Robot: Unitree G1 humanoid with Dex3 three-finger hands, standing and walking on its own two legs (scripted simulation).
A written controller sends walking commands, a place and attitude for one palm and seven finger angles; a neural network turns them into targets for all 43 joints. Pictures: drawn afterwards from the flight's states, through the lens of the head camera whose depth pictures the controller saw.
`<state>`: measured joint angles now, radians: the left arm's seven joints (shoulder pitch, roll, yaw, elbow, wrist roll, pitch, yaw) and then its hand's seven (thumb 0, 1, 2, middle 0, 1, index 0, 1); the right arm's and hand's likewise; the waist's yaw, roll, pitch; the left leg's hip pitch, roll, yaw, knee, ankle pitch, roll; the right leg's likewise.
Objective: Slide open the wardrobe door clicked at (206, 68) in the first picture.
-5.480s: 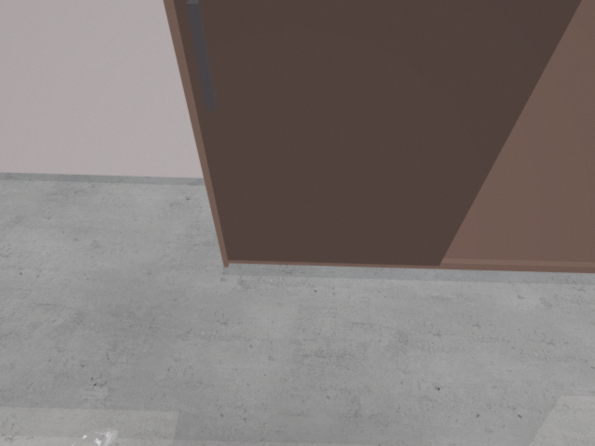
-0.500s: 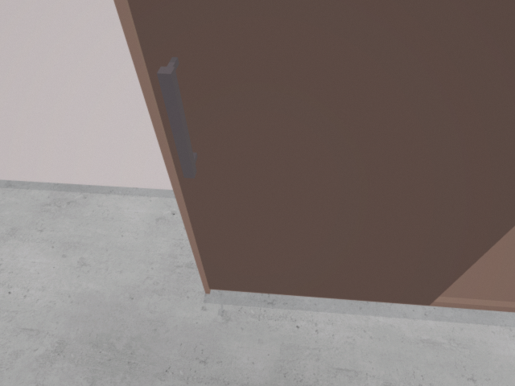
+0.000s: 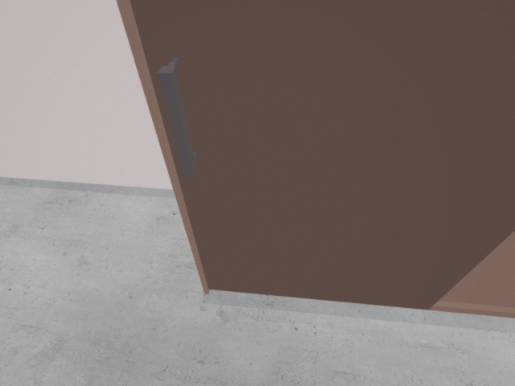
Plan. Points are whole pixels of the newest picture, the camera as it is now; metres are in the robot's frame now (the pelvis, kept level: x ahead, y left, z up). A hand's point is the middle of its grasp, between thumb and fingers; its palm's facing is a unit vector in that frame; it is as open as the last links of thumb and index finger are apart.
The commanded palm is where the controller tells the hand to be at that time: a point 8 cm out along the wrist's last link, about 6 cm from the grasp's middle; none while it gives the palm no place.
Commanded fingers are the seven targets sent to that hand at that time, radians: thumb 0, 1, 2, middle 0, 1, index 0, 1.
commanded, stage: shuffle to correct the standing spot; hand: left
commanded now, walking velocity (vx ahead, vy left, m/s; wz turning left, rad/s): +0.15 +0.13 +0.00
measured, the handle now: (183, 122) +0.55 +0.19 +0.11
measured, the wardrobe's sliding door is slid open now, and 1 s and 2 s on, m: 0.00 0.00 0.00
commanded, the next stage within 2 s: come to a stop and stand still in 0.18 s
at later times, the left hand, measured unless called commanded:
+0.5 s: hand out of the picture +0.07 +0.20 -0.18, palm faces +0.09 -0.97 -0.21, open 7.3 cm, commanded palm none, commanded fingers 0.00 0.90 0.90 -0.20 -0.30 -0.20 -0.30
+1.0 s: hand out of the picture +0.07 +0.21 -0.17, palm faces +0.04 -0.98 -0.20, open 7.3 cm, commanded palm none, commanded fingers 0.00 0.90 0.90 -0.20 -0.30 -0.20 -0.30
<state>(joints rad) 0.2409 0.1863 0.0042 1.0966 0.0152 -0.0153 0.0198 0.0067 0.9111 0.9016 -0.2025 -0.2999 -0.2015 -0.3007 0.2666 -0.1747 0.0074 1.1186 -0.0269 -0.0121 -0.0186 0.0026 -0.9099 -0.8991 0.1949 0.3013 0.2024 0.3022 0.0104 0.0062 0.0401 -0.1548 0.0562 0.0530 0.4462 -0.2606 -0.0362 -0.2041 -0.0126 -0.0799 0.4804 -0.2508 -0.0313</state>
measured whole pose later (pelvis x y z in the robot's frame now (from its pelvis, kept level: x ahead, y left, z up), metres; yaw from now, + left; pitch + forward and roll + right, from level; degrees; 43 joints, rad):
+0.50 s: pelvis +0.06 +0.03 -0.01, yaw +3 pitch -1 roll +0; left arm 0.26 0.14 0.03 1.07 0.02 -0.03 0.04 0.01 0.93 0.90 -0.20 -0.30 -0.20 -0.30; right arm 0.33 -0.10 -0.01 1.12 -0.01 -0.01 -0.03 0.01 -0.91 -0.90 0.20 0.30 0.20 0.30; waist 0.00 0.00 0.08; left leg -0.24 0.04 0.08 0.60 -0.35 0.00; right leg -0.22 -0.04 -0.15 0.60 -0.36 -0.04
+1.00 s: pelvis +0.05 +0.03 +0.00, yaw +0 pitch -2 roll +1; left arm 0.25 0.17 0.00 1.09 0.02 -0.01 0.03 0.01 0.92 0.90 -0.20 -0.30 -0.20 -0.30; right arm 0.22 -0.16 -0.01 1.11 -0.02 -0.01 -0.03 0.01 -0.94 -0.90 0.20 0.30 0.20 0.30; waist 0.01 -0.02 0.05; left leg -0.16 0.04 0.12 0.42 -0.23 -0.01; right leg -0.17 -0.02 -0.11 0.46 -0.26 -0.03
